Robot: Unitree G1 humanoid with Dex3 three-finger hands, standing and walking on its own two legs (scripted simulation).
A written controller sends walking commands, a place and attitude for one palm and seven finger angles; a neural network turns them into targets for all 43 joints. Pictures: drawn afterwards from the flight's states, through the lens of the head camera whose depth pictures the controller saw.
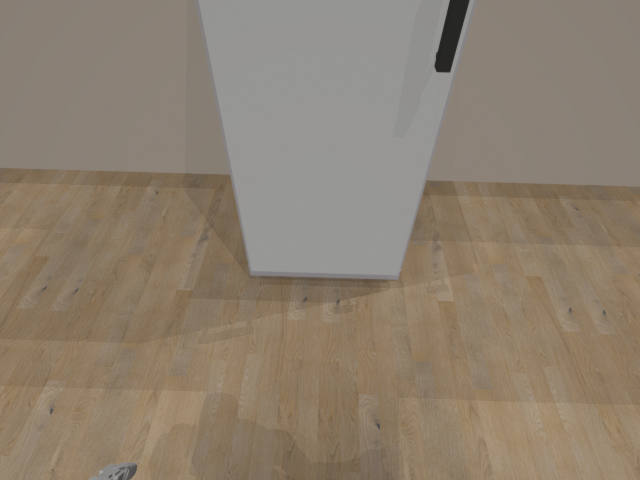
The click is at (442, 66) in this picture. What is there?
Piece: fridge door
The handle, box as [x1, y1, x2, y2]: [434, 0, 469, 72]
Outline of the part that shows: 469,0 450,0 439,48 436,53 436,60 434,66 436,71 449,72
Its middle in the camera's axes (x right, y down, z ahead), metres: +0.25 -0.46 +0.71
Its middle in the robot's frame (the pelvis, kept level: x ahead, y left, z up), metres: +0.89 -0.20 +0.26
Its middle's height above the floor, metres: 1.03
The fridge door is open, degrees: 0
